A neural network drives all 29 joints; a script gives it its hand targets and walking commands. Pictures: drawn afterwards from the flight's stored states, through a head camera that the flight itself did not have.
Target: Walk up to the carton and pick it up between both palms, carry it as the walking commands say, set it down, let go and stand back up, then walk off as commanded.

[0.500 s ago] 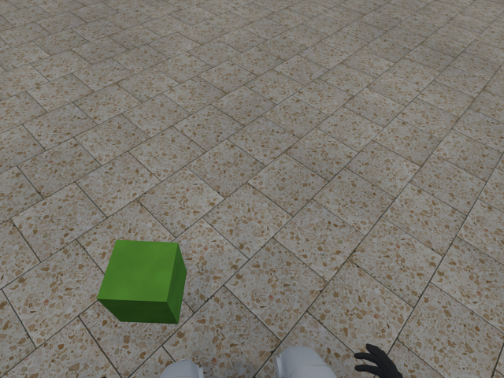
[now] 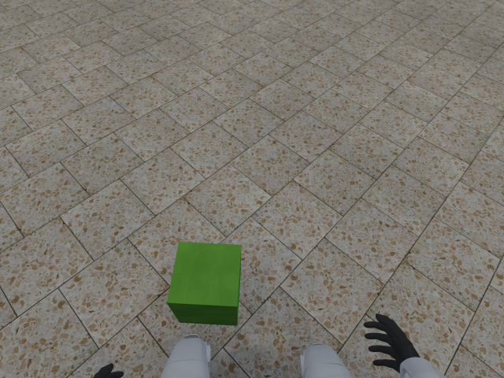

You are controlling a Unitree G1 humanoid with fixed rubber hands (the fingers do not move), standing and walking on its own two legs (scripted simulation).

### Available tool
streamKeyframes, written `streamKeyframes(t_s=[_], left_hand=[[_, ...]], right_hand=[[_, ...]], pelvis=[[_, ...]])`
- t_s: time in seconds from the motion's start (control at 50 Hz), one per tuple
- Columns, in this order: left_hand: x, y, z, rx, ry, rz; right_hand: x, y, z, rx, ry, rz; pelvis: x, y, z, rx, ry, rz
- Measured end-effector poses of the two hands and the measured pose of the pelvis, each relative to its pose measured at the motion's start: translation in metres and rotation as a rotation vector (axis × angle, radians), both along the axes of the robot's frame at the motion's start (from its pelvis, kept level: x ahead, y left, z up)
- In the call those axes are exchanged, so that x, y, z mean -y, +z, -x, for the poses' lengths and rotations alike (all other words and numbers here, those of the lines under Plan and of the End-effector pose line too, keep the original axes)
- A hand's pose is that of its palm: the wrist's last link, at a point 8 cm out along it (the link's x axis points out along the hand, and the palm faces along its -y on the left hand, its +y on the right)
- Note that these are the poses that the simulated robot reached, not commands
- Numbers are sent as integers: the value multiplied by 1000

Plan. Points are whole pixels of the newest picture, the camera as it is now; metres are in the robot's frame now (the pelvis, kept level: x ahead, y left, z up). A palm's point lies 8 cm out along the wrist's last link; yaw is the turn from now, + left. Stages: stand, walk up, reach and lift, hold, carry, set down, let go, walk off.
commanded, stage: walk up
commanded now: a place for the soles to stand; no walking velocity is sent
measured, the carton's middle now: (209, 285) +0.44 +0.14 -0.60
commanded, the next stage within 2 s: none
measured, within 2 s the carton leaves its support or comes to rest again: neither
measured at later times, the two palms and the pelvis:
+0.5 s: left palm out of the picture +0.03 +0.39 -0.08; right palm out of the picture +0.05 -0.11 -0.12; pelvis -0.04 +0.15 +0.02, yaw +0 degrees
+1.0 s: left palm out of the picture -0.02 +0.54 -0.08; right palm out of the picture +0.01 +0.07 -0.10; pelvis -0.06 +0.30 +0.03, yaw -5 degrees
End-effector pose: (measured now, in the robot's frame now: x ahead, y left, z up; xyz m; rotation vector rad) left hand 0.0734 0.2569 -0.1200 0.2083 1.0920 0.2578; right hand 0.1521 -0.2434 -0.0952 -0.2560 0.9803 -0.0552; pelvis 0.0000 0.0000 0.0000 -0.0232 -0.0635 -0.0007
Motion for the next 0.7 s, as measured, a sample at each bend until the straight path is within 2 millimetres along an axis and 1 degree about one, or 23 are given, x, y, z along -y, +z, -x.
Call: streamKeyframes(t_s=[0.04, 0.1, 0.18, 0.24, 0.3, 0.36, 0.42, 0.48, 0.54, 0.6, 0.64, 0.66, 0.7], left_hand=[[-19, 0, -7, 8, -16, -13], [-37, 9, -18, 40, -51, -30], [-47, 27, -26, 84, -101, -47], [-54, 34, -23, 119, -128, -67], [-65, 36, -11, 101, -119, -73], [-81, 41, 3, 91, -78, -72], [-101, 44, 18, 80, -49, -71], [-124, 43, 34, 58, -32, -69], [-153, 37, 51, 37, -22, -58], [-190, 23, 66, 11, -12, -39], [-217, 10, 73, -17, -15, -32], [-229, 7, 76, -34, -17, -31], [-248, 7, 76, -49, -29, -33]], right_hand=[[-19, 5, 6, 4, -36, -15], [-42, 9, 20, -9, -79, -36], [-61, 6, 32, -7, -111, -67], [-68, -7, 36, 0, -119, -87], [-78, -19, 47, -29, -117, -85], [-93, -25, 66, -100, -96, -71], [-110, -25, 86, -167, -76, -54], [-129, -22, 101, -208, -60, -39], [-152, -19, 108, -220, -37, -17], [-183, -16, 106, -191, -23, 4], [-206, -14, 106, -147, -26, 7], [-217, -13, 109, -130, -37, 2], [-238, -9, 117, -120, -73, -17]], pelvis=[[-10, 2, 1, 11, -12, -3], [-23, 8, 3, 17, -40, -11], [-42, 13, 7, 16, -75, -9], [-56, 6, 10, 2, -95, -29], [-75, 5, 17, 9, -67, 1], [-93, 10, 24, 12, -50, 6], [-114, 15, 32, 5, -31, 5], [-137, 19, 38, -6, -5, 3], [-166, 18, 44, -14, 20, 9], [-199, 11, 51, -15, 30, 12], [-220, 5, 57, 5, 15, 2], [-228, 4, 60, 12, 5, 8], [-240, 7, 64, 16, 7, 15]])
